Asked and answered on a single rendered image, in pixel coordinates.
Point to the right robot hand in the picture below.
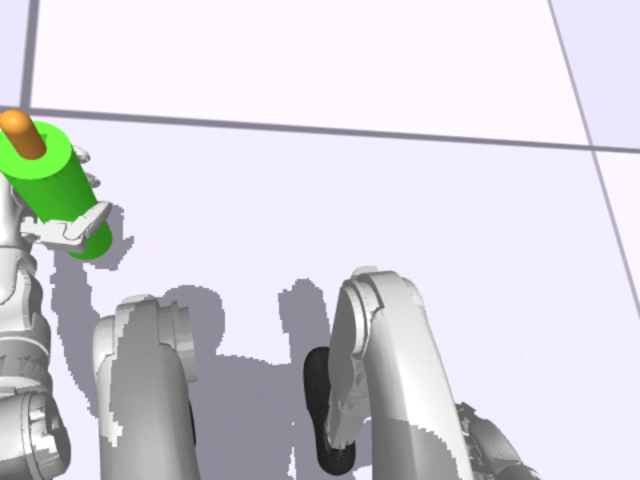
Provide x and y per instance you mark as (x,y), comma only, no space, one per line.
(486,444)

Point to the right robot arm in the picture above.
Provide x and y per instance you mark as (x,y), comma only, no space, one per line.
(518,472)

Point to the left robot arm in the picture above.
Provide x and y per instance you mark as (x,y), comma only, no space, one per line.
(34,444)

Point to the right robot foot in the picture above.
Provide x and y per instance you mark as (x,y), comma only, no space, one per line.
(317,392)

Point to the left robot hand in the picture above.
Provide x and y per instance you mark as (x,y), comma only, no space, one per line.
(19,227)

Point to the bottle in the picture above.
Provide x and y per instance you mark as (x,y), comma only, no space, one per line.
(39,161)

